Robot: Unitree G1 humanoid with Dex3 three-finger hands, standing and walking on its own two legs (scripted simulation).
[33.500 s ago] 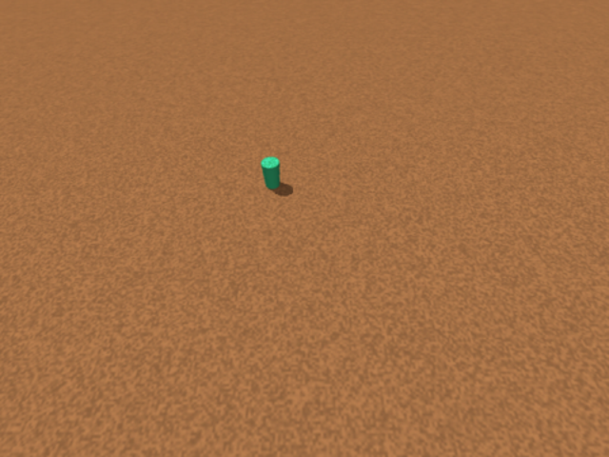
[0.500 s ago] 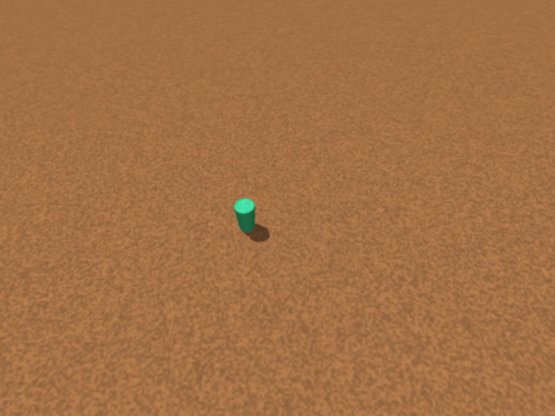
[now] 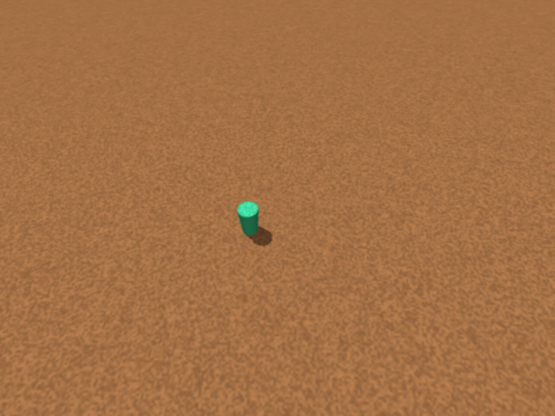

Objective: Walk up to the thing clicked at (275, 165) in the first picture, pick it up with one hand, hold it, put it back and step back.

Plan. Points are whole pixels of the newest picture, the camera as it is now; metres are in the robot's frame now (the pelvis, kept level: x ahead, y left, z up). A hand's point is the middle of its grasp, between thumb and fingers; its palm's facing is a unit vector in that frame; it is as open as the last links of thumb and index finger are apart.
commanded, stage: step back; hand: left
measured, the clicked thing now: (249, 219) +1.01 +0.18 -0.69
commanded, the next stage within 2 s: stand in 0.34 s
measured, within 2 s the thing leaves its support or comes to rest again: neither
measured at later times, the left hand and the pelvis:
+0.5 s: hand out of the picture +0.13 +0.25 -0.13, palm faces -0.04 -0.94 -0.34, open 7.4 cm; pelvis +0.03 +0.00 +0.02, yaw -2 degrees
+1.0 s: hand out of the picture +0.09 +0.25 -0.14, palm faces -0.07 -0.94 -0.33, open 7.4 cm; pelvis +0.01 +0.00 +0.02, yaw -2 degrees
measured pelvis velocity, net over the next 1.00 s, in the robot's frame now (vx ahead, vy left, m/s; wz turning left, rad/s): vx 0.01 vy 0.00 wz -0.03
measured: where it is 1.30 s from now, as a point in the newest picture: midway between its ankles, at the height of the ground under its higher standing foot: outside the picture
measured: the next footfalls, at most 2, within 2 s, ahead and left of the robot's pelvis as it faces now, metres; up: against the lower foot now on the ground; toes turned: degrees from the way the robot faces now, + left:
none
